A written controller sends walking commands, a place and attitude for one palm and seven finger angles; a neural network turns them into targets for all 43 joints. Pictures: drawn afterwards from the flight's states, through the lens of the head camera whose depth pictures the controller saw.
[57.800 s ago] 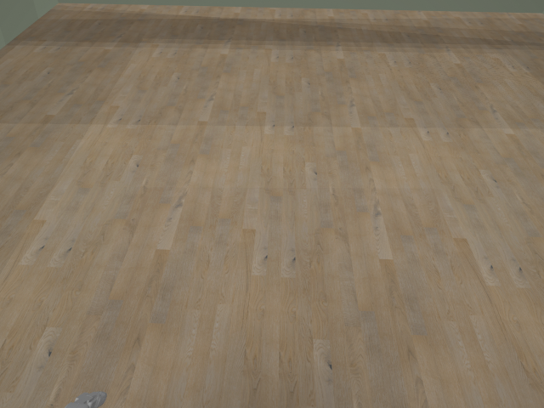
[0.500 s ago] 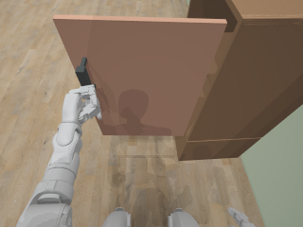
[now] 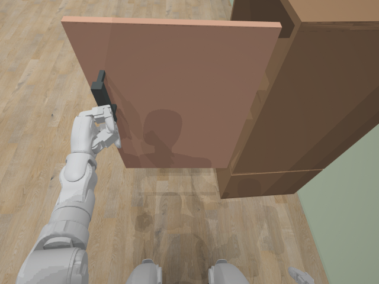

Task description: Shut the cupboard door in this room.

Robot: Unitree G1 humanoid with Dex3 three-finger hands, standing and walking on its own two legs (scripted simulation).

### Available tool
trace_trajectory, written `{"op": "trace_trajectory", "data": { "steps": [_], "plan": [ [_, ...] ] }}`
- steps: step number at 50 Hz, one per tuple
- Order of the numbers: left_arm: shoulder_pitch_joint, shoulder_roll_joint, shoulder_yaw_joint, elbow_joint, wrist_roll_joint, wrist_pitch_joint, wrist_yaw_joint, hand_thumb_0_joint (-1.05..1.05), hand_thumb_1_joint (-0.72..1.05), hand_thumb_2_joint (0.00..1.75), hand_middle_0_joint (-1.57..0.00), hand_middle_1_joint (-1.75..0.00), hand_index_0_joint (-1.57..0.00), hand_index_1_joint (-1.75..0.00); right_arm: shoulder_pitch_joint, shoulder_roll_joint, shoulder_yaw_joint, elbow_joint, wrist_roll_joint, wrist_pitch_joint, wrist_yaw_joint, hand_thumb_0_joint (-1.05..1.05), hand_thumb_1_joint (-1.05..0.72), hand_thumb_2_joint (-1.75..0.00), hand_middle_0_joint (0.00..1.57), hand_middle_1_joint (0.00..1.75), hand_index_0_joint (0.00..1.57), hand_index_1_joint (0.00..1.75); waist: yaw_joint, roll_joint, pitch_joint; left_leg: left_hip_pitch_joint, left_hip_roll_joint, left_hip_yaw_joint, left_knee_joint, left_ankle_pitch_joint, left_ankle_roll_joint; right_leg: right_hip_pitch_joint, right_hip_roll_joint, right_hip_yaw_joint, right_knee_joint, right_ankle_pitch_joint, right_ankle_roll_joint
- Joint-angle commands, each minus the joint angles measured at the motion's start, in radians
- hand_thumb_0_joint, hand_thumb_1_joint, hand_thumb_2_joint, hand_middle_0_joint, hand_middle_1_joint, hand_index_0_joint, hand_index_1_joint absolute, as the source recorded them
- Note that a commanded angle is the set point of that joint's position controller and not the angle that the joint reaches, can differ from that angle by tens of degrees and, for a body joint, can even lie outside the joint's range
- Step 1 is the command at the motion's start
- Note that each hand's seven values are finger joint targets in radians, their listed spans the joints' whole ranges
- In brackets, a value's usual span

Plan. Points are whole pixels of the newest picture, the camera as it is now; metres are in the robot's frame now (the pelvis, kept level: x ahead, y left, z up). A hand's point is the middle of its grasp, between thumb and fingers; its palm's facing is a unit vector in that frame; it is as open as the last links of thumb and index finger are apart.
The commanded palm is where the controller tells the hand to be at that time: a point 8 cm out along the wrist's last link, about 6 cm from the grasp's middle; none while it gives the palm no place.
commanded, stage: push the door shut along its arc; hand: left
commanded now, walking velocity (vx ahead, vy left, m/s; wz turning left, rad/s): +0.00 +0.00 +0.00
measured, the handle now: (106, 99) +0.52 +0.19 +0.06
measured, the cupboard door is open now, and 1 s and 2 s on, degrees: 86 74 63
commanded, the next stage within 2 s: pull the fist back off the door in 1.56 s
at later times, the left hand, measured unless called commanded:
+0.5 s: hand (122, 111) +0.48 +0.15 +0.05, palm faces -0.12 -0.99 -0.04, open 3.1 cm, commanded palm +0.47 +0.19 +0.06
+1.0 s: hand (141, 93) +0.53 +0.11 +0.06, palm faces -0.27 -0.96 -0.04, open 3.1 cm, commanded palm +0.53 +0.15 +0.06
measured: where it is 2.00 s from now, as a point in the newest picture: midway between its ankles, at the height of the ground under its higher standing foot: outside the picture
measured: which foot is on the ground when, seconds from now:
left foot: down 0.00-1.00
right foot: down 0.00-1.00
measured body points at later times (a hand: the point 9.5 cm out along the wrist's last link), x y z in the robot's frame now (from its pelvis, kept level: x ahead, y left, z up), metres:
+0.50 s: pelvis -0.01 +0.00 -0.02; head +0.11 +0.02 +0.42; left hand +0.48 +0.20 +0.06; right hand +0.03 -0.26 -0.13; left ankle +0.02 +0.11 -0.67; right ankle +0.01 -0.12 -0.67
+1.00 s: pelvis -0.01 +0.01 -0.02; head +0.14 +0.02 +0.40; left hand +0.54 +0.16 +0.07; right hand -0.03 -0.25 -0.13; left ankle +0.02 +0.11 -0.67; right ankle +0.01 -0.12 -0.67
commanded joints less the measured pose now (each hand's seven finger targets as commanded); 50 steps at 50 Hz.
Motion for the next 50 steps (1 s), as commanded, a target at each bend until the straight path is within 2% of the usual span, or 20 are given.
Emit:
{"op": "trace_trajectory", "data": {
  "steps": [1,5,10,12,13,14,15,18,20,23,24,26,27,31,33,37,39,43,48,50],
  "plan": [
    [-0.410,0.180,0.029,-0.203,-0.002,-0.074,-0.017,0.00,0.90,0.90,-1.30,-1.50,-1.30,-1.50,0.062,-0.150,-0.055,-0.089,0.004,-0.031,-0.013,0.00,-0.90,-0.90,0.20,0.30,0.20,0.30,-0.014,0.032,-0.381,0.271,-0.028,-0.046,-0.122,0.261,0.006,0.143,0.024,0.019,-0.139,0.294,-0.013],
    [-0.546,0.178,0.010,-0.123,0.004,-0.075,-0.043,0.00,0.90,0.90,-1.30,-1.50,-1.30,-1.50,0.074,-0.156,-0.053,-0.068,0.005,-0.028,-0.018,0.00,-0.90,-0.90,0.20,0.30,0.20,0.30,-0.045,0.046,-0.344,0.275,-0.026,-0.062,-0.109,0.239,0.006,0.063,0.027,0.013,-0.135,0.254,-0.016],
    [-0.592,0.248,0.069,-0.025,0.011,-0.076,-0.070,0.00,0.90,0.90,-1.30,-1.50,-1.30,-1.50,0.097,-0.167,-0.054,-0.059,-0.001,-0.021,-0.017,0.00,-0.90,-0.90,0.20,0.30,0.20,0.30,-0.037,0.046,-0.404,0.270,-0.027,-0.072,-0.090,0.273,0.006,0.062,0.027,0.012,-0.109,0.272,-0.020],
    [-0.603,0.227,0.048,-0.020,0.012,-0.077,-0.086,0.00,0.90,0.90,-1.30,-1.50,-1.30,-1.50,0.100,-0.164,-0.052,-0.065,-0.001,-0.016,-0.011,0.00,-0.90,-0.90,0.20,0.30,0.20,0.30,-0.036,0.069,-0.435,0.296,-0.025,-0.075,-0.085,0.301,0.002,0.047,0.026,0.009,-0.101,0.283,-0.021],
    [-0.640,0.205,0.026,-0.021,0.008,-0.076,-0.093,0.00,0.90,0.90,-1.30,-1.50,-1.30,-1.50,0.101,-0.163,-0.053,-0.062,-0.001,-0.014,-0.011,0.00,-0.90,-0.90,0.20,0.30,0.20,0.30,-0.055,0.051,-0.433,0.290,-0.025,-0.073,-0.077,0.304,0.007,0.046,0.027,0.012,-0.104,0.294,-0.017],
    [-0.643,0.232,0.047,0.010,0.011,-0.072,-0.099,0.00,0.90,0.90,-1.30,-1.50,-1.30,-1.50,0.110,-0.167,-0.054,-0.057,-0.001,-0.010,-0.011,0.00,-0.90,-0.90,0.20,0.30,0.20,0.30,-0.052,0.039,-0.420,0.266,-0.025,-0.073,-0.076,0.281,0.006,0.047,0.028,0.013,-0.106,0.277,-0.017],
    [-0.663,0.245,0.050,0.033,0.013,-0.069,-0.105,0.00,0.90,0.90,-1.30,-1.50,-1.30,-1.50,0.120,-0.173,-0.053,-0.054,-0.001,-0.008,-0.013,0.00,-0.90,-0.90,0.20,0.30,0.20,0.30,-0.066,0.026,-0.407,0.257,-0.024,-0.079,-0.072,0.279,0.011,0.030,0.031,0.011,-0.103,0.273,-0.018],
    [-0.761,0.223,0.013,0.063,0.021,-0.061,-0.122,0.00,0.90,0.90,-1.30,-1.50,-1.30,-1.50,0.126,-0.173,-0.051,-0.043,0.000,-0.007,-0.012,0.00,-0.90,-0.90,0.20,0.30,0.20,0.30,-0.091,0.063,-0.389,0.247,-0.023,-0.085,-0.065,0.235,0.011,-0.026,0.030,0.012,-0.104,0.226,-0.017],
    [-0.784,0.274,0.048,0.098,0.027,-0.054,-0.129,0.00,0.90,0.90,-1.30,-1.50,-1.30,-1.50,0.152,-0.186,-0.053,-0.034,-0.004,-0.004,-0.016,0.00,-0.90,-0.90,0.20,0.30,0.20,0.30,-0.096,0.050,-0.404,0.242,-0.022,-0.096,-0.055,0.242,0.015,-0.035,0.034,0.009,-0.096,0.222,-0.021],
    [-0.853,0.278,0.035,0.118,0.034,-0.039,-0.147,0.00,0.90,0.90,-1.30,-1.50,-1.30,-1.50,0.166,-0.187,-0.051,-0.024,-0.006,-0.003,-0.015,0.00,-0.90,-0.90,0.20,0.30,0.20,0.30,-0.117,0.075,-0.437,0.236,-0.021,-0.096,-0.035,0.250,0.017,-0.051,0.033,0.015,-0.090,0.228,-0.019],
    [-0.867,0.313,0.060,0.121,0.038,-0.038,-0.149,0.00,0.90,0.90,-1.30,-1.50,-1.30,-1.50,0.175,-0.191,-0.052,-0.022,-0.008,-0.003,-0.015,0.00,-0.90,-0.90,0.20,0.30,0.20,0.30,-0.111,0.090,-0.456,0.239,-0.020,-0.102,-0.033,0.254,0.015,-0.056,0.033,0.012,-0.081,0.222,-0.021],
    [-0.896,0.301,0.046,0.131,0.039,-0.032,-0.159,0.00,0.90,0.90,-1.30,-1.50,-1.30,-1.50,0.188,-0.195,-0.050,-0.020,-0.011,-0.001,-0.013,0.00,-0.90,-0.90,0.20,0.30,0.20,0.30,-0.127,0.101,-0.471,0.264,-0.016,-0.112,-0.024,0.280,0.017,-0.092,0.036,0.007,-0.075,0.227,-0.022],
    [-0.905,0.316,0.058,0.125,0.038,-0.030,-0.163,0.00,0.90,0.90,-1.30,-1.50,-1.30,-1.50,0.194,-0.195,-0.051,-0.019,-0.012,-0.001,-0.012,0.00,-0.90,-0.90,0.20,0.30,0.20,0.30,-0.121,0.127,-0.483,0.276,-0.014,-0.113,-0.023,0.293,0.014,-0.094,0.035,0.005,-0.072,0.231,-0.024],
    [-0.932,0.354,0.081,0.130,0.048,-0.016,-0.173,0.00,0.90,0.90,-1.30,-1.50,-1.30,-1.50,0.219,-0.197,-0.048,-0.025,-0.017,0.008,-0.006,0.00,-0.90,-0.90,0.20,0.30,0.20,0.30,-0.124,0.130,-0.527,0.270,-0.014,-0.113,-0.007,0.334,0.017,-0.072,0.042,0.007,-0.061,0.269,-0.023],
    [-0.908,0.403,0.120,0.159,0.056,-0.004,-0.177,0.00,0.90,0.90,-1.30,-1.50,-1.30,-1.50,0.233,-0.202,-0.049,-0.028,-0.016,0.014,-0.005,0.00,-0.90,-0.90,0.20,0.30,0.20,0.30,-0.122,0.091,-0.510,0.233,-0.012,-0.108,-0.006,0.323,0.020,-0.049,0.044,0.008,-0.064,0.273,-0.022],
    [-0.940,0.392,0.100,0.136,0.060,0.002,-0.194,0.00,0.90,0.90,-1.30,-1.50,-1.30,-1.50,0.244,-0.198,-0.047,-0.035,-0.016,0.017,0.002,0.00,-0.90,-0.90,0.20,0.30,0.20,0.30,-0.123,0.156,-0.533,0.274,-0.012,-0.109,-0.001,0.351,0.017,-0.071,0.048,0.008,-0.062,0.285,-0.025],
    [-0.950,0.407,0.109,0.170,0.065,0.014,-0.193,0.00,0.90,0.90,-1.30,-1.50,-1.30,-1.50,0.254,-0.200,-0.045,-0.032,-0.016,0.022,0.002,0.00,-0.90,-0.90,0.20,0.30,0.20,0.30,-0.136,0.120,-0.495,0.238,-0.010,-0.109,-0.001,0.335,0.019,-0.070,0.051,0.005,-0.063,0.278,-0.023],
    [-1.030,0.403,0.091,0.161,0.073,0.015,-0.200,0.00,0.90,0.90,-1.30,-1.50,-1.30,-1.50,0.270,-0.205,-0.046,-0.024,-0.021,0.019,0.002,0.00,-0.90,-0.90,0.20,0.30,0.20,0.30,-0.160,0.140,-0.507,0.265,-0.005,-0.119,0.008,0.342,0.020,-0.110,0.053,0.002,-0.061,0.269,-0.024],
    [-1.051,0.417,0.101,0.174,0.069,0.027,-0.221,0.00,0.90,0.90,-1.30,-1.50,-1.30,-1.50,0.280,-0.205,-0.044,-0.023,-0.024,0.016,0.004,0.00,-0.90,-0.90,0.20,0.30,0.20,0.30,-0.158,0.162,-0.535,0.272,-0.008,-0.116,0.024,0.379,0.021,-0.109,0.055,0.003,-0.053,0.299,-0.025],
    [-1.079,0.407,0.086,0.212,0.071,0.037,-0.225,0.00,0.90,0.90,-1.30,-1.50,-1.30,-1.50,0.290,-0.204,-0.039,-0.016,-0.024,0.016,0.002,0.00,-0.90,-0.90,0.20,0.30,0.20,0.30,-0.176,0.143,-0.499,0.249,-0.008,-0.120,0.029,0.360,0.024,-0.128,0.058,-0.002,-0.049,0.282,-0.026]
  ]
}}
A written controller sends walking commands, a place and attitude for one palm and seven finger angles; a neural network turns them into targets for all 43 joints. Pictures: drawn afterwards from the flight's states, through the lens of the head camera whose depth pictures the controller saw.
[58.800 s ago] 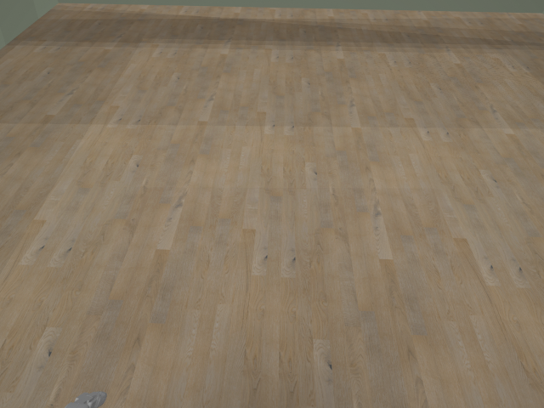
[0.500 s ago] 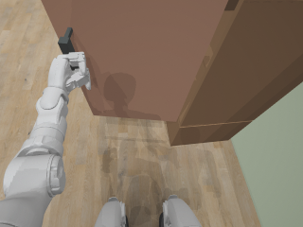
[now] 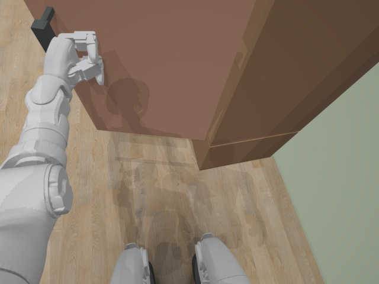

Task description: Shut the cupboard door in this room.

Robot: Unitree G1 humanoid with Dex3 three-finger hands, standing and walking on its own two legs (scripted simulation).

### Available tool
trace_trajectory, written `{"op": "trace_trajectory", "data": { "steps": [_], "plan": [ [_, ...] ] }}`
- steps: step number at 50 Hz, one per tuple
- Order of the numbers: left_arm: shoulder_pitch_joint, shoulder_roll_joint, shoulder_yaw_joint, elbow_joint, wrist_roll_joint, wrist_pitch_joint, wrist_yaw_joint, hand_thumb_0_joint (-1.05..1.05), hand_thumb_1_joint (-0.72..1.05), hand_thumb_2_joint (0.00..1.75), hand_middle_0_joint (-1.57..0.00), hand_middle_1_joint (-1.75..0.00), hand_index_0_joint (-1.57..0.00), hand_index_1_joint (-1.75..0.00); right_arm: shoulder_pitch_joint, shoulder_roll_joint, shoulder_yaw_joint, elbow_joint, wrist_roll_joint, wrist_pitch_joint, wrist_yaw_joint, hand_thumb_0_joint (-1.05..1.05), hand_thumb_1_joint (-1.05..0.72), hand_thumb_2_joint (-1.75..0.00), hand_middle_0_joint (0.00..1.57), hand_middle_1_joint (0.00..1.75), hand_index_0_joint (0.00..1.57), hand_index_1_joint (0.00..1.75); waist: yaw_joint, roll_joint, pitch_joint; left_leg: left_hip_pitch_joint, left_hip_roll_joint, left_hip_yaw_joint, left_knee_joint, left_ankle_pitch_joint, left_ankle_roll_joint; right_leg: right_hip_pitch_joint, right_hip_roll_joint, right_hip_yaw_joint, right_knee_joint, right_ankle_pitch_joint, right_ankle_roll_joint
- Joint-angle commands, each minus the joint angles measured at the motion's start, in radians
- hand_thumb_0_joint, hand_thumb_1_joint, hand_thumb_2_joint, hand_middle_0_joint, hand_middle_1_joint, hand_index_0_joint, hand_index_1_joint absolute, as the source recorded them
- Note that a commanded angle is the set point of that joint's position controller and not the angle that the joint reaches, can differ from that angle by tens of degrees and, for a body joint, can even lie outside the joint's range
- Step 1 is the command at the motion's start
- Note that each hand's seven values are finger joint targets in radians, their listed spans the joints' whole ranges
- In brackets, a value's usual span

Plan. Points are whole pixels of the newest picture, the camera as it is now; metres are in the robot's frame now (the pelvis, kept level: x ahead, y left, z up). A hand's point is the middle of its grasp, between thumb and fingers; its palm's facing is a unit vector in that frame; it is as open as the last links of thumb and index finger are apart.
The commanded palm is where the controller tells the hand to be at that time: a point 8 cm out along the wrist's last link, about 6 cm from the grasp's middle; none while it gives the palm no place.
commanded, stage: push the door shut along its arc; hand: left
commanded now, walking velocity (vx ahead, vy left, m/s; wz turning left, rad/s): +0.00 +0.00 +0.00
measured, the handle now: (58, 45) +0.60 +0.19 +0.08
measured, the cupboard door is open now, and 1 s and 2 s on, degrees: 74 63 63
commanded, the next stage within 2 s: pull the fist back off the door in 0.56 s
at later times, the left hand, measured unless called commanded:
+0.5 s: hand (111, 49) +0.57 +0.09 +0.09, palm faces -0.33 -0.94 -0.04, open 3.1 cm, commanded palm +0.59 +0.11 +0.08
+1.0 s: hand (127, 46) +0.60 +0.06 +0.07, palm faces +0.03 -1.00 -0.02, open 3.1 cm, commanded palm +0.56 +0.11 +0.08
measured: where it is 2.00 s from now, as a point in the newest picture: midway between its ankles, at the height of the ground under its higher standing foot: outside the picture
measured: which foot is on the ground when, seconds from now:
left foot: down 0.00-1.00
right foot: down 0.00-1.00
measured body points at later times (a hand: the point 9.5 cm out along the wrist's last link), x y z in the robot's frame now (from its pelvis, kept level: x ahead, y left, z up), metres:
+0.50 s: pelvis -0.01 -0.01 -0.02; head +0.17 +0.01 +0.39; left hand +0.59 +0.14 +0.10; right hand -0.05 -0.26 -0.12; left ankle +0.03 +0.11 -0.64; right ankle +0.02 -0.12 -0.64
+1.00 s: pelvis +0.00 -0.01 -0.01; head +0.18 +0.00 +0.41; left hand +0.59 +0.11 +0.08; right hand -0.06 -0.23 -0.11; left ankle +0.03 +0.11 -0.64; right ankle +0.02 -0.12 -0.64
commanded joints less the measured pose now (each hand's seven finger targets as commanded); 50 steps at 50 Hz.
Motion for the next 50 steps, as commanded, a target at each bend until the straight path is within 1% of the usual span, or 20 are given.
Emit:
{"op": "trace_trajectory", "data": {
  "steps": [1,3,5,6,16,21,24,27,33,34,35,36,37,39,41,43,44,45,48,50],
  "plan": [
    [-0.531,0.199,0.025,-0.167,-0.014,-0.046,-0.015,0.00,0.90,0.90,-1.30,-1.50,-1.30,-1.50,0.179,-0.197,-0.070,-0.032,0.003,-0.019,-0.020,0.00,-0.90,-0.90,0.20,0.30,0.20,0.30,-0.038,0.098,-0.503,0.465,-0.028,-0.098,-0.088,0.368,0.015,0.088,0.038,0.013,-0.139,0.279,-0.027],
    [-0.564,0.232,0.035,-0.148,-0.001,-0.035,-0.013,0.00,0.90,0.90,-1.30,-1.50,-1.30,-1.50,0.184,-0.198,-0.065,-0.033,0.001,-0.020,-0.021,0.00,-0.90,-0.90,0.20,0.30,0.20,0.30,-0.046,0.090,-0.488,0.415,-0.028,-0.094,-0.082,0.340,0.019,0.094,0.039,0.015,-0.133,0.265,-0.027],
    [-0.606,0.207,0.011,-0.144,0.001,-0.033,-0.013,0.00,0.90,0.90,-1.30,-1.50,-1.30,-1.50,0.186,-0.195,-0.062,-0.035,-0.002,-0.026,-0.022,0.00,-0.90,-0.90,0.20,0.30,0.20,0.30,-0.059,0.113,-0.487,0.419,-0.031,-0.097,-0.070,0.344,0.021,0.067,0.041,0.013,-0.126,0.259,-0.030],
    [-0.622,0.248,0.039,-0.148,0.005,-0.034,-0.014,0.00,0.90,0.90,-1.30,-1.50,-1.30,-1.50,0.189,-0.202,-0.064,-0.032,-0.003,-0.027,-0.024,0.00,-0.90,-0.90,0.20,0.30,0.20,0.30,-0.057,0.118,-0.511,0.423,-0.027,-0.099,-0.063,0.343,0.020,0.066,0.040,0.015,-0.123,0.255,-0.028],
    [-0.741,0.298,0.029,-0.132,0.031,0.013,-0.050,0.00,0.90,0.90,-1.30,-1.50,-1.30,-1.50,0.217,-0.204,-0.058,-0.018,-0.007,-0.041,-0.035,0.00,-0.90,-0.90,0.20,0.30,0.20,0.30,-0.084,0.155,-0.588,0.396,-0.026,-0.096,-0.012,0.377,0.026,0.061,0.046,0.017,-0.093,0.296,-0.026],
    [-0.803,0.240,-0.022,-0.130,0.024,0.038,-0.068,0.00,0.90,0.90,-1.30,-1.50,-1.30,-1.50,0.225,-0.205,-0.060,0.005,-0.011,-0.057,-0.040,0.00,-0.90,-0.90,0.20,0.30,0.20,0.30,-0.113,0.174,-0.591,0.428,-0.023,-0.106,-0.001,0.379,0.027,0.004,0.051,0.007,-0.097,0.280,-0.028],
    [-0.867,0.254,-0.031,-0.079,0.033,0.058,-0.069,0.00,0.90,0.90,-1.30,-1.50,-1.30,-1.50,0.230,-0.207,-0.052,0.022,-0.014,-0.065,-0.045,0.00,-0.90,-0.90,0.20,0.30,0.20,0.30,-0.140,0.161,-0.533,0.364,-0.024,-0.104,0.008,0.316,0.031,-0.022,0.053,0.005,-0.102,0.227,-0.029],
    [-0.915,0.247,-0.045,-0.060,0.043,0.060,-0.065,0.00,0.90,0.90,-1.30,-1.50,-1.30,-1.50,0.239,-0.211,-0.048,0.036,-0.020,-0.077,-0.048,0.00,-0.90,-0.90,0.20,0.30,0.20,0.30,-0.156,0.204,-0.532,0.393,-0.020,-0.121,0.018,0.325,0.029,-0.093,0.054,-0.009,-0.085,0.206,-0.035],
    [-0.980,0.232,-0.065,-0.062,0.060,0.075,-0.072,0.00,0.90,0.90,-1.30,-1.50,-1.30,-1.50,0.251,-0.214,-0.050,0.050,-0.031,-0.092,-0.045,0.00,-0.90,-0.90,0.20,0.30,0.20,0.30,-0.169,0.258,-0.593,0.433,-0.021,-0.133,0.048,0.383,0.028,-0.145,0.058,-0.022,-0.053,0.229,-0.040],
    [-0.945,0.250,0.138,-0.077,-0.017,0.094,0.124,0.00,0.90,0.90,-1.30,-1.50,-1.30,-1.50,0.303,-0.194,-0.032,0.009,-0.052,-0.096,-0.033,0.00,-0.90,-0.90,0.20,0.30,0.20,0.30,-0.108,0.274,-0.620,0.377,-0.005,-0.147,0.022,0.358,0.017,-0.090,0.044,-0.013,-0.057,0.228,-0.035],
    [-0.866,0.231,0.122,-0.053,0.015,0.099,0.222,0.00,0.90,0.90,-1.30,-1.50,-1.30,-1.50,0.299,-0.192,-0.034,0.007,-0.061,-0.100,-0.014,0.00,-0.90,-0.90,0.20,0.30,0.20,0.30,-0.095,0.273,-0.650,0.391,-0.003,-0.157,0.005,0.357,0.009,-0.091,0.045,-0.020,-0.044,0.211,-0.028],
    [-0.853,0.172,0.125,-0.055,0.021,0.103,0.308,0.00,0.90,0.90,-1.30,-1.50,-1.30,-1.50,0.304,-0.187,-0.040,0.002,-0.073,-0.094,0.004,0.00,-0.90,-0.90,0.20,0.30,0.20,0.30,-0.110,0.214,-0.620,0.378,0.001,-0.160,0.000,0.360,0.006,-0.097,0.041,-0.027,-0.047,0.217,-0.019],
    [-0.856,0.136,0.114,-0.099,0.051,0.086,0.394,0.00,0.90,0.90,-1.30,-1.50,-1.30,-1.50,0.313,-0.181,-0.047,-0.004,-0.087,-0.087,0.022,0.00,-0.90,-0.90,0.20,0.30,0.20,0.30,-0.106,0.214,-0.624,0.383,0.000,-0.155,-0.005,0.369,0.004,-0.083,0.038,-0.028,-0.051,0.223,-0.013],
    [-0.831,0.104,0.045,-0.166,0.169,0.034,0.511,0.00,0.90,0.90,-1.30,-1.50,-1.30,-1.50,0.322,-0.175,-0.060,-0.005,-0.109,-0.072,0.063,0.00,-0.90,-0.90,0.20,0.30,0.20,0.30,-0.097,0.266,-0.669,0.435,-0.005,-0.144,-0.001,0.421,-0.005,-0.081,0.035,-0.027,-0.050,0.247,-0.014],
    [-0.851,0.089,-0.009,-0.228,0.224,-0.012,0.520,0.00,0.90,0.90,-1.30,-1.50,-1.30,-1.50,0.331,-0.181,-0.078,0.000,-0.108,-0.050,0.081,0.00,-0.90,-0.90,0.20,0.30,0.20,0.30,-0.108,0.268,-0.714,0.503,-0.004,-0.151,-0.010,0.465,-0.009,-0.054,0.037,-0.023,-0.062,0.282,-0.017],
    [-0.841,0.115,0.013,-0.239,0.193,-0.022,0.481,0.00,0.90,0.90,-1.30,-1.50,-1.30,-1.50,0.326,-0.187,-0.083,0.001,-0.094,-0.032,0.081,0.00,-0.90,-0.90,0.20,0.30,0.20,0.30,-0.096,0.242,-0.735,0.507,-0.014,-0.136,-0.036,0.449,-0.007,0.039,0.042,-0.015,-0.091,0.315,-0.020],
    [-0.823,0.091,0.003,-0.229,0.170,-0.018,0.459,0.00,0.90,0.90,-1.30,-1.50,-1.30,-1.50,0.318,-0.184,-0.083,-0.005,-0.085,-0.025,0.078,0.00,-0.90,-0.90,0.20,0.30,0.20,0.30,-0.097,0.217,-0.729,0.490,-0.021,-0.125,-0.048,0.429,-0.002,0.080,0.044,-0.009,-0.108,0.330,-0.019],
    [-0.814,0.129,0.041,-0.214,0.150,-0.017,0.445,0.00,0.90,0.90,-1.30,-1.50,-1.30,-1.50,0.321,-0.187,-0.079,0.000,-0.083,-0.022,0.072,0.00,-0.90,-0.90,0.20,0.30,0.20,0.30,-0.090,0.214,-0.716,0.473,-0.024,-0.118,-0.057,0.420,0.000,0.106,0.044,-0.005,-0.116,0.338,-0.019],
    [-0.722,0.162,0.094,-0.191,0.121,-0.034,0.437,0.00,0.90,0.90,-1.30,-1.50,-1.30,-1.50,0.305,-0.174,-0.070,-0.015,-0.074,-0.014,0.062,0.00,-0.90,-0.90,0.20,0.30,0.20,0.30,-0.064,0.144,-0.647,0.397,-0.035,-0.084,-0.087,0.380,0.009,0.202,0.043,0.009,-0.147,0.362,-0.011],
    [-0.648,0.190,0.131,-0.224,0.116,-0.076,0.445,0.00,0.90,0.90,-1.30,-1.50,-1.30,-1.50,0.299,-0.166,-0.067,-0.026,-0.078,-0.015,0.061,0.00,-0.90,-0.90,0.20,0.30,0.20,0.30,-0.031,0.139,-0.654,0.384,-0.039,-0.070,-0.096,0.405,0.010,0.266,0.042,0.020,-0.144,0.418,-0.013]
  ]
}}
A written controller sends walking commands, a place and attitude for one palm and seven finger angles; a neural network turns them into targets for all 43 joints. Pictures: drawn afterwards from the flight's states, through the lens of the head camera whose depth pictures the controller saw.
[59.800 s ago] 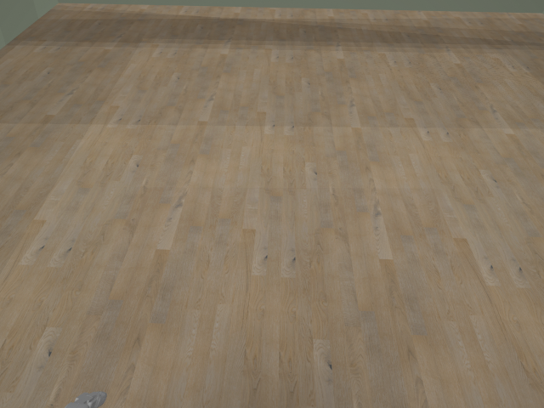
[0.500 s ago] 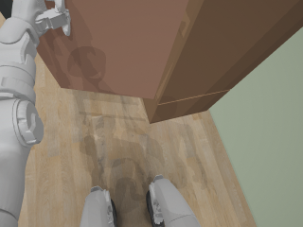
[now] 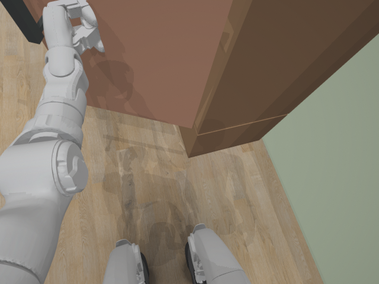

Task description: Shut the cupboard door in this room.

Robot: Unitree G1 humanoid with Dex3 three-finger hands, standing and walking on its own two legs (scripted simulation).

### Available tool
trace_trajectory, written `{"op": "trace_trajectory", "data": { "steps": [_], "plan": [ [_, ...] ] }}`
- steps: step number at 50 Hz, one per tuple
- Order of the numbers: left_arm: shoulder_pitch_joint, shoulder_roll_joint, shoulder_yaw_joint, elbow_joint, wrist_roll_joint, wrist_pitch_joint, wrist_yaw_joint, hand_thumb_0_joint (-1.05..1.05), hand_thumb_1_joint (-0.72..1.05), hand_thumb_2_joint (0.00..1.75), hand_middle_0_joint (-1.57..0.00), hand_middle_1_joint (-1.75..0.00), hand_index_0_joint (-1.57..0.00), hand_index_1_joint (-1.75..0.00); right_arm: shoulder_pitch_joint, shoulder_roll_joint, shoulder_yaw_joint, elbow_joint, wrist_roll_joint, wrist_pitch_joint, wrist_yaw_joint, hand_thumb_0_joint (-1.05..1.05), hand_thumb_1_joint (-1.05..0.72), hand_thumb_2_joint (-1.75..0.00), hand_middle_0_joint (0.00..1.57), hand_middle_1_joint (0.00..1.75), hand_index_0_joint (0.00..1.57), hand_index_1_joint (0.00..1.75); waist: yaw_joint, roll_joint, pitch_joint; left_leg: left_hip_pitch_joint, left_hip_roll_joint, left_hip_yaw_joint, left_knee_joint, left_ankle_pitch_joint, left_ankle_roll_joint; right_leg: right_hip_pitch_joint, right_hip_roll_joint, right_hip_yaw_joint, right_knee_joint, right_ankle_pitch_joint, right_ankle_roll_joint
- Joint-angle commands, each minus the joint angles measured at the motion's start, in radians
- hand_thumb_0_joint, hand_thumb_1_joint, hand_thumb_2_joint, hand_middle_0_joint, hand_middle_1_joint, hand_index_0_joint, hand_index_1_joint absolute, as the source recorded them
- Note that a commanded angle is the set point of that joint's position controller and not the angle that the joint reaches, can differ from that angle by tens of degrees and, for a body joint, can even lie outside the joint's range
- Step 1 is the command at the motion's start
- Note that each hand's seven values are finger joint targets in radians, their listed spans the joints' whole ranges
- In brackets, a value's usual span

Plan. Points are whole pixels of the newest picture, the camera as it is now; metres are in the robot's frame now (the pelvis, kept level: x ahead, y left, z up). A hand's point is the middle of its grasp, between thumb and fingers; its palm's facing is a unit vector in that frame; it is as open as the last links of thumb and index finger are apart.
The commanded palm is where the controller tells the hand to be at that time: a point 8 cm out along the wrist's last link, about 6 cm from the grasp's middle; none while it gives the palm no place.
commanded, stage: pull the fist back off the door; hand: left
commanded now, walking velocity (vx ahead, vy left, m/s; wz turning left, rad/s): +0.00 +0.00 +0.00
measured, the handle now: (24, 3) +0.66 +0.19 +0.09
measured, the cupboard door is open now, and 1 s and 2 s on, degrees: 63 63 63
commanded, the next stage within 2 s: draw the hand back to the body in 0.54 s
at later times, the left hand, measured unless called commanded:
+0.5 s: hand (89, 70) +0.51 +0.09 +0.08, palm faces +0.03 -1.00 -0.03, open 3.1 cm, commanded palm +0.48 +0.13 +0.09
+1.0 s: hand (42, 100) +0.42 +0.14 +0.14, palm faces +0.06 -1.00 -0.03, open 3.1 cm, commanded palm +0.38 +0.18 +0.15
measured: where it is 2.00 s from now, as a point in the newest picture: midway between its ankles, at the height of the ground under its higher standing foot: (171, 282)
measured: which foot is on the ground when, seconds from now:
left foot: down 0.00-1.00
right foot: down 0.00-1.00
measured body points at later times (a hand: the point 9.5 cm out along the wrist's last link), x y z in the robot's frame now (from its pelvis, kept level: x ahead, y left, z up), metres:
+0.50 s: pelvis +0.02 -0.01 +0.02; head +0.14 +0.00 +0.46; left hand +0.50 +0.14 +0.09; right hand +0.05 -0.27 -0.09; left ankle +0.02 +0.11 -0.63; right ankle +0.02 -0.12 -0.63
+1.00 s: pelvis +0.01 -0.01 +0.06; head +0.07 -0.02 +0.51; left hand +0.41 +0.19 +0.14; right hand +0.06 -0.26 -0.07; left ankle +0.02 +0.11 -0.63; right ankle +0.02 -0.12 -0.63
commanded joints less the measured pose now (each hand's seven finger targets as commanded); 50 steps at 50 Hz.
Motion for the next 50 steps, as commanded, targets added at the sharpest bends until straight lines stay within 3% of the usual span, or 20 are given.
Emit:
{"op": "trace_trajectory", "data": {
  "steps": [1,3,6,9,12,15,18,21,22,25,28,33,34,37,38,41,44,46,49,50],
  "plan": [
    [-0.423,0.226,0.044,-0.288,-0.021,-0.149,0.004,0.00,0.90,0.90,-1.30,-1.50,-1.30,-1.50,0.220,-0.206,-0.085,-0.037,0.007,-0.007,-0.021,0.00,-0.90,-0.90,0.20,0.30,0.20,0.30,0.037,0.107,-0.647,0.494,-0.054,-0.046,-0.120,0.433,0.022,0.382,0.025,0.032,-0.160,0.455,-0.001],
    [-0.294,0.182,0.020,-0.220,-0.016,-0.163,-0.003,0.00,0.90,0.90,-1.30,-1.50,-1.30,-1.50,0.216,-0.204,-0.090,-0.035,0.013,0.000,-0.017,0.00,-0.90,-0.90,0.20,0.30,0.20,0.30,0.040,0.028,-0.558,0.451,-0.054,-0.034,-0.137,0.410,0.023,0.403,0.026,0.032,-0.176,0.460,0.001],
    [-0.231,0.064,-0.060,-0.194,-0.037,-0.164,-0.028,0.00,0.90,0.90,-1.30,-1.50,-1.30,-1.50,0.200,-0.206,-0.100,-0.037,0.025,0.010,-0.016,0.00,-0.90,-0.90,0.20,0.30,0.20,0.30,0.028,-0.004,-0.483,0.459,-0.059,-0.024,-0.160,0.376,0.023,0.384,0.023,0.031,-0.202,0.445,0.003],
    [-0.207,0.022,-0.068,-0.238,-0.085,-0.175,-0.045,0.00,0.90,0.90,-1.30,-1.50,-1.30,-1.50,0.177,-0.207,-0.110,-0.041,0.032,0.017,-0.022,0.00,-0.90,-0.90,0.20,0.30,0.20,0.30,0.041,-0.027,-0.477,0.471,-0.066,-0.015,-0.169,0.366,0.023,0.407,0.021,0.035,-0.215,0.447,0.003],
    [-0.200,0.016,-0.070,-0.326,-0.097,-0.222,-0.046,0.00,0.90,0.90,-1.30,-1.50,-1.30,-1.50,0.154,-0.202,-0.118,-0.038,0.032,0.019,-0.029,0.00,-0.90,-0.90,0.20,0.30,0.20,0.30,0.064,0.020,-0.524,0.546,-0.065,-0.019,-0.163,0.423,0.017,0.401,0.015,0.033,-0.196,0.483,0.000],
    [-0.173,-0.061,-0.137,-0.406,-0.097,-0.260,-0.042,0.00,0.90,0.90,-1.30,-1.50,-1.30,-1.50,0.129,-0.193,-0.124,-0.043,0.034,0.021,-0.028,0.00,-0.90,-0.90,0.20,0.30,0.20,0.30,0.074,0.062,-0.547,0.624,-0.066,-0.020,-0.161,0.479,0.014,0.384,0.013,0.027,-0.188,0.508,-0.003],
    [-0.135,-0.044,-0.127,-0.390,-0.093,-0.260,-0.029,0.00,0.90,0.90,-1.30,-1.50,-1.30,-1.50,0.096,-0.196,-0.126,-0.040,0.042,0.031,-0.036,0.00,-0.90,-0.90,0.20,0.30,0.20,0.30,0.079,0.014,-0.520,0.592,-0.068,-0.015,-0.171,0.420,0.015,0.403,0.009,0.033,-0.200,0.475,0.002],
    [-0.135,-0.045,-0.131,-0.457,-0.091,-0.274,-0.019,0.00,0.90,0.90,-1.30,-1.50,-1.30,-1.50,0.069,-0.192,-0.127,-0.045,0.046,0.030,-0.046,0.00,-0.90,-0.90,0.20,0.30,0.20,0.30,0.098,0.053,-0.571,0.650,-0.066,-0.022,-0.174,0.455,0.009,0.405,0.005,0.031,-0.185,0.489,-0.002],
    [-0.101,-0.067,-0.145,-0.451,-0.097,-0.274,-0.019,0.00,0.90,0.90,-1.30,-1.50,-1.30,-1.50,0.057,-0.189,-0.127,-0.047,0.048,0.030,-0.047,0.00,-0.90,-0.90,0.20,0.30,0.20,0.30,0.102,0.048,-0.556,0.655,-0.065,-0.020,-0.177,0.458,0.008,0.404,0.006,0.029,-0.189,0.485,-0.002],
    [-0.124,-0.105,-0.180,-0.433,-0.102,-0.274,-0.017,0.00,0.90,0.90,-1.30,-1.50,-1.30,-1.50,0.045,-0.187,-0.123,-0.044,0.049,0.028,-0.052,0.00,-0.90,-0.90,0.20,0.30,0.20,0.30,0.084,0.008,-0.499,0.639,-0.065,-0.027,-0.186,0.428,0.010,0.386,0.008,0.025,-0.195,0.458,0.000],
    [-0.117,-0.060,-0.140,-0.363,-0.099,-0.263,-0.007,0.00,0.90,0.90,-1.30,-1.50,-1.30,-1.50,0.029,-0.192,-0.121,-0.035,0.051,0.029,-0.059,0.00,-0.90,-0.90,0.20,0.30,0.20,0.30,0.078,-0.054,-0.462,0.573,-0.068,-0.019,-0.191,0.354,0.014,0.399,0.005,0.035,-0.210,0.420,0.006],
    [-0.130,-0.064,-0.134,-0.311,-0.098,-0.267,-0.008,0.00,0.90,0.90,-1.30,-1.50,-1.30,-1.50,0.017,-0.191,-0.111,-0.041,0.045,0.020,-0.059,0.00,-0.90,-0.90,0.20,0.30,0.20,0.30,0.081,-0.048,-0.453,0.544,-0.072,-0.024,-0.192,0.306,0.014,0.376,0.002,0.035,-0.205,0.365,0.004],
    [-0.059,-0.026,-0.096,-0.316,-0.100,-0.266,-0.013,0.00,0.90,0.90,-1.30,-1.50,-1.30,-1.50,0.016,-0.194,-0.112,-0.055,0.048,0.022,-0.058,0.00,-0.90,-0.90,0.20,0.30,0.20,0.30,0.119,-0.047,-0.482,0.545,-0.075,-0.018,-0.204,0.308,0.011,0.421,0.003,0.039,-0.207,0.369,-0.001],
    [0.065,0.018,-0.061,-0.462,-0.122,-0.268,-0.044,0.00,0.90,0.90,-1.30,-1.50,-1.30,-1.50,-0.002,-0.188,-0.109,-0.105,0.060,0.028,-0.059,0.00,-0.90,-0.90,0.20,0.30,0.20,0.30,0.183,-0.016,-0.586,0.607,-0.077,0.001,-0.237,0.379,0.009,0.545,0.005,0.046,-0.213,0.455,-0.003],
    [0.127,0.025,-0.057,-0.504,-0.131,-0.257,-0.057,0.00,0.90,0.90,-1.30,-1.50,-1.30,-1.50,-0.010,-0.184,-0.108,-0.120,0.069,0.030,-0.062,0.00,-0.90,-0.90,0.20,0.30,0.20,0.30,0.198,-0.038,-0.578,0.604,-0.078,0.011,-0.254,0.379,0.012,0.591,0.007,0.050,-0.232,0.476,-0.003],
    [0.266,-0.007,-0.097,-0.636,-0.168,-0.206,-0.094,0.00,0.90,0.90,-1.30,-1.50,-1.30,-1.50,-0.029,-0.177,-0.105,-0.155,0.095,0.034,-0.073,0.00,-0.90,-0.90,0.20,0.30,0.20,0.30,0.209,-0.085,-0.511,0.609,-0.077,0.026,-0.318,0.347,0.019,0.677,0.012,0.053,-0.296,0.489,0.003],
    [0.336,-0.038,-0.130,-0.764,-0.218,-0.162,-0.120,0.00,0.90,0.90,-1.30,-1.50,-1.30,-1.50,-0.060,-0.173,-0.106,-0.167,0.118,0.022,-0.094,0.00,-0.90,-0.90,0.20,0.30,0.20,0.30,0.200,-0.139,-0.416,0.635,-0.076,0.038,-0.373,0.284,0.027,0.714,0.015,0.056,-0.374,0.439,0.012],
    [0.350,-0.033,-0.144,-0.840,-0.233,-0.156,-0.132,0.00,0.90,0.90,-1.30,-1.50,-1.30,-1.50,-0.082,-0.173,-0.103,-0.162,0.126,0.007,-0.109,0.00,-0.90,-0.90,0.20,0.30,0.20,0.30,0.202,-0.106,-0.373,0.678,-0.074,0.035,-0.407,0.266,0.026,0.715,0.012,0.053,-0.402,0.400,0.011],
    [0.433,-0.080,-0.198,-0.882,-0.244,-0.136,-0.154,0.00,0.90,0.90,-1.30,-1.50,-1.30,-1.50,-0.114,-0.169,-0.098,-0.154,0.134,-0.018,-0.119,0.00,-0.90,-0.90,0.20,0.30,0.20,0.30,0.201,-0.077,-0.281,0.732,-0.072,0.029,-0.449,0.231,0.026,0.680,0.012,0.040,-0.444,0.335,0.008],
    [0.452,-0.064,-0.196,-0.905,-0.244,-0.130,-0.161,0.00,0.90,0.90,-1.30,-1.50,-1.30,-1.50,-0.124,-0.171,-0.096,-0.154,0.137,-0.024,-0.124,0.00,-0.90,-0.90,0.20,0.30,0.20,0.30,0.208,-0.029,-0.262,0.756,-0.073,0.030,-0.461,0.225,0.025,0.676,0.010,0.039,-0.455,0.317,0.004]
  ]
}}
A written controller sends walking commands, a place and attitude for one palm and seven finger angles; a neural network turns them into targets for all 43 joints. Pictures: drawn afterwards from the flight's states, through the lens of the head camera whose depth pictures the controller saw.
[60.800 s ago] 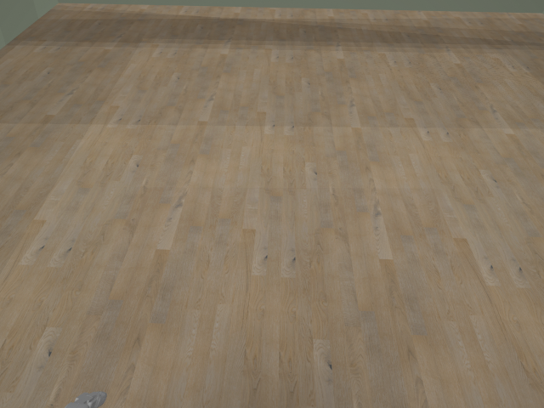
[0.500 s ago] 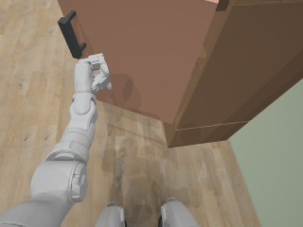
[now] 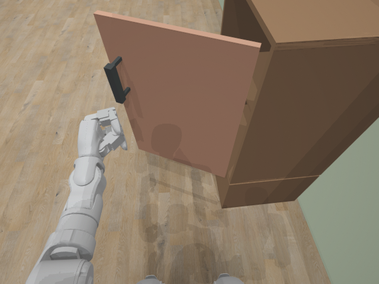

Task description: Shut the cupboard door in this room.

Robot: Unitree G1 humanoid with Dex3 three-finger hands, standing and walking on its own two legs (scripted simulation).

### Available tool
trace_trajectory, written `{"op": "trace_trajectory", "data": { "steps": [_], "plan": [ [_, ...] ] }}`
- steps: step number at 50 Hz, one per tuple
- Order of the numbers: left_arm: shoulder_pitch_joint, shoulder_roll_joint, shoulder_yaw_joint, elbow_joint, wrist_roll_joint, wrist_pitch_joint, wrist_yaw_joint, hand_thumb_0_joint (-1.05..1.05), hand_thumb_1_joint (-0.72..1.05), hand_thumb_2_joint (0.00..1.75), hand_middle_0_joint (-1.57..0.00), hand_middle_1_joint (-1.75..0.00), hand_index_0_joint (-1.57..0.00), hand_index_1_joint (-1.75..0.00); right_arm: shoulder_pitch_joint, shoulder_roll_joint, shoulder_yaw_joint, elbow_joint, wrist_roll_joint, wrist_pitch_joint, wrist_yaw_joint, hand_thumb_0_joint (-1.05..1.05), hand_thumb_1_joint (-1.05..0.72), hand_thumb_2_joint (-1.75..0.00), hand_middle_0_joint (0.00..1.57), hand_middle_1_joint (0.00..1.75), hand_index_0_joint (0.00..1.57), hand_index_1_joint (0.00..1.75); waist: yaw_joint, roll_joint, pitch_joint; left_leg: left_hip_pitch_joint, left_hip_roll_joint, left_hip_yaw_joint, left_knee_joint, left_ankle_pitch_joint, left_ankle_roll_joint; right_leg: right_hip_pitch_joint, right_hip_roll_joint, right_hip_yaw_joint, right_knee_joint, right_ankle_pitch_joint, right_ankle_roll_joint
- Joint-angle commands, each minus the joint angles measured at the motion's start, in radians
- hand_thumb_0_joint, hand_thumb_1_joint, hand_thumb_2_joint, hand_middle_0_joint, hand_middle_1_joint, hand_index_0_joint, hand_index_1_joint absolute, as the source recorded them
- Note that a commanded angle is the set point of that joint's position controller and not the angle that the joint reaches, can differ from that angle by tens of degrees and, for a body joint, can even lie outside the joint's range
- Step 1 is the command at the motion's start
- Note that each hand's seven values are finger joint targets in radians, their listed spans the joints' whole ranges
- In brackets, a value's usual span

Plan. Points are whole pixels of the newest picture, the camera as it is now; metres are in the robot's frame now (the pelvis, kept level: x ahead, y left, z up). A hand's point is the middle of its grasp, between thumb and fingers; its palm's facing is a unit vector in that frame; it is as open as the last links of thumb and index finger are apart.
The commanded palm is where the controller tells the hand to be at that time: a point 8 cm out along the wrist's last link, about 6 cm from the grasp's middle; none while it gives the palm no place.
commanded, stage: draw the hand back to the body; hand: left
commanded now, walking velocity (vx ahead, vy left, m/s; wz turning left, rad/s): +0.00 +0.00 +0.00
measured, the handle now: (119, 80) +0.65 +0.19 +0.03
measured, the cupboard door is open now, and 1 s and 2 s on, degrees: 63 63 63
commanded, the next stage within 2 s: step back with the hand held close in 1.24 s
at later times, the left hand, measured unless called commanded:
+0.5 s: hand (46, 171) +0.29 +0.22 +0.15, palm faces +0.24 -0.94 -0.25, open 3.6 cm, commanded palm +0.24 +0.27 +0.17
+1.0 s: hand out of the picture +0.20 +0.29 +0.21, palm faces +0.50 -0.75 -0.43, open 7.0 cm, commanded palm +0.16 +0.32 +0.22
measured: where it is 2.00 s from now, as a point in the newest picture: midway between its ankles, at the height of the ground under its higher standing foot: outside the picture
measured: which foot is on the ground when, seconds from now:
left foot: down 0.00-1.00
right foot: down 0.00-1.00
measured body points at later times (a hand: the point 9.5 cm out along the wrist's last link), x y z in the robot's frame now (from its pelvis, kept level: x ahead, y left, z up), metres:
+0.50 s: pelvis +0.02 +0.01 +0.05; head +0.01 -0.01 +0.49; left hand +0.27 +0.27 +0.16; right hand +0.24 -0.19 -0.03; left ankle +0.01 +0.12 -0.69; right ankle +0.00 -0.11 -0.69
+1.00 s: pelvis +0.03 +0.01 +0.05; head +0.01 -0.02 +0.50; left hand +0.17 +0.33 +0.23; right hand +0.22 -0.20 -0.05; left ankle +0.01 +0.12 -0.69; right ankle +0.00 -0.11 -0.69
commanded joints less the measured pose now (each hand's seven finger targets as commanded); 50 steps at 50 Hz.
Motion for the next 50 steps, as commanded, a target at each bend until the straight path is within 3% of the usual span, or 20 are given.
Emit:
{"op": "trace_trajectory", "data": {
  "steps": [1,8,9,11,12,18,20,25,30,34,41,43,46,50],
  "plan": [
    [-0.293,0.141,-0.008,-0.314,-0.024,-0.039,-0.041,0.00,0.90,0.90,-1.30,-1.50,-1.30,-1.50,-0.064,-0.136,-0.047,-0.120,0.018,-0.076,-0.030,0.00,-0.90,-0.90,0.20,0.30,0.20,0.30,0.013,-0.011,-0.265,0.244,-0.050,-0.020,-0.159,0.133,0.033,0.188,0.021,-0.006,-0.193,0.234,0.006],
    [-0.039,0.165,0.014,-0.531,-0.078,0.044,-0.099,0.00,0.90,0.90,-1.16,-1.35,-1.16,-1.35,-0.174,-0.131,-0.030,-0.180,0.035,-0.110,-0.041,0.00,-0.90,-0.90,0.20,0.30,0.20,0.30,0.075,-0.013,-0.246,0.330,-0.050,-0.025,-0.230,0.225,0.031,0.306,0.011,-0.020,-0.219,0.327,-0.001],
    [0.000,0.203,-0.050,-0.615,0.022,0.084,-0.032,0.00,0.90,0.90,-1.13,-1.32,-1.13,-1.32,-0.219,-0.104,-0.036,-0.194,0.031,-0.081,-0.061,0.00,-0.90,-0.90,0.20,0.30,0.20,0.30,0.085,-0.051,-0.262,0.383,-0.058,-0.019,-0.278,0.229,0.031,0.365,-0.015,0.026,-0.282,0.304,0.000],
    [0.068,0.185,-0.055,-0.672,0.036,0.149,0.026,0.00,0.90,0.90,-1.08,-1.26,-1.08,-1.26,-0.250,-0.102,-0.023,-0.205,0.031,-0.062,-0.084,0.00,-0.90,-0.90,0.20,0.30,0.20,0.30,0.078,-0.032,-0.159,0.407,-0.052,-0.024,-0.326,0.215,0.033,0.366,-0.018,0.017,-0.335,0.277,0.002],
    [0.076,0.192,-0.048,-0.695,0.043,0.172,0.046,0.00,0.90,0.90,-1.05,-1.23,-1.05,-1.23,-0.263,-0.101,-0.021,-0.200,0.031,-0.058,-0.094,0.00,-0.90,-0.90,0.20,0.30,0.20,0.30,0.074,-0.059,-0.126,0.424,-0.050,-0.021,-0.339,0.218,0.036,0.373,-0.016,0.014,-0.356,0.283,0.004],
    [0.180,0.206,-0.027,-0.857,0.072,0.252,0.095,0.00,0.90,0.90,-0.89,-1.05,-0.89,-1.05,-0.301,-0.088,0.006,-0.192,0.018,-0.069,-0.115,0.00,-0.90,-0.90,0.20,0.30,0.20,0.30,0.086,0.004,-0.094,0.573,-0.045,-0.033,-0.437,0.309,0.032,0.470,-0.013,-0.012,-0.432,0.347,-0.003],
    [0.269,0.204,-0.026,-0.914,0.072,0.270,0.099,0.00,0.90,0.90,-0.83,-0.99,-0.83,-0.99,-0.307,-0.086,0.012,-0.191,0.010,-0.079,-0.111,0.00,-0.90,-0.90,0.20,0.30,0.20,0.30,0.096,0.018,-0.089,0.603,-0.043,-0.036,-0.457,0.360,0.030,0.514,-0.013,-0.015,-0.451,0.382,-0.006],
    [0.456,0.224,0.030,-1.013,0.075,0.302,0.105,0.00,0.90,0.90,-0.69,-0.84,-0.69,-0.84,-0.320,-0.084,0.019,-0.188,-0.006,-0.095,-0.096,0.00,-0.90,-0.90,0.20,0.30,0.20,0.30,0.114,-0.001,-0.031,0.623,-0.038,-0.038,-0.494,0.446,0.024,0.563,-0.012,-0.025,-0.487,0.445,-0.004],
    [0.579,0.275,0.116,-1.115,0.074,0.313,0.114,0.00,0.90,0.90,-0.56,-0.69,-0.56,-0.69,-0.334,-0.082,0.018,-0.185,-0.014,-0.105,-0.090,0.00,-0.90,-0.90,0.20,0.30,0.20,0.30,0.128,-0.002,-0.026,0.629,-0.039,-0.035,-0.500,0.479,0.022,0.598,-0.016,-0.025,-0.501,0.473,-0.001],
    [0.636,0.295,0.165,-1.219,0.075,0.306,0.124,0.00,0.90,0.90,-0.45,-0.57,-0.45,-0.57,-0.339,-0.075,0.014,-0.181,-0.015,-0.123,-0.089,0.00,-0.90,-0.90,0.20,0.30,0.20,0.30,0.134,0.035,-0.040,0.643,-0.038,-0.038,-0.502,0.498,0.019,0.605,-0.017,-0.029,-0.499,0.467,0.002],
    [0.808,0.346,0.283,-1.286,0.065,0.282,0.137,0.00,0.90,0.90,-0.25,-0.36,-0.25,-0.36,-0.341,-0.075,0.003,-0.168,-0.013,-0.158,-0.089,0.00,-0.90,-0.90,0.20,0.30,0.20,0.30,0.151,0.022,0.013,0.609,-0.039,-0.035,-0.510,0.449,0.019,0.597,-0.018,-0.032,-0.509,0.422,0.005],
    [0.846,0.369,0.324,-1.310,0.065,0.272,0.141,0.00,0.90,0.90,-0.20,-0.30,-0.20,-0.30,-0.340,-0.076,-0.003,-0.167,-0.011,-0.166,-0.092,0.00,-0.90,-0.90,0.20,0.30,0.20,0.30,0.158,0.037,0.001,0.611,-0.038,-0.031,-0.504,0.459,0.020,0.599,-0.016,-0.030,-0.504,0.429,0.005],
    [0.837,0.297,0.252,-1.243,0.068,0.277,0.134,0.00,0.90,0.90,-0.20,-0.30,-0.20,-0.30,-0.328,-0.087,-0.009,-0.154,-0.009,-0.174,-0.093,0.00,-0.90,-0.90,0.20,0.30,0.20,0.30,0.137,-0.014,0.069,0.602,-0.035,-0.025,-0.513,0.398,0.025,0.544,-0.018,-0.031,-0.521,0.373,0.012],
    [0.786,0.326,0.265,-1.229,0.072,0.270,0.141,0.00,0.90,0.90,-0.20,-0.30,-0.20,-0.30,-0.329,-0.098,-0.015,-0.143,-0.013,-0.183,-0.103,0.00,-0.90,-0.90,0.20,0.30,0.20,0.30,0.138,-0.027,0.085,0.600,-0.040,-0.030,-0.526,0.313,0.033,0.525,-0.017,-0.023,-0.547,0.285,0.013]
  ]
}}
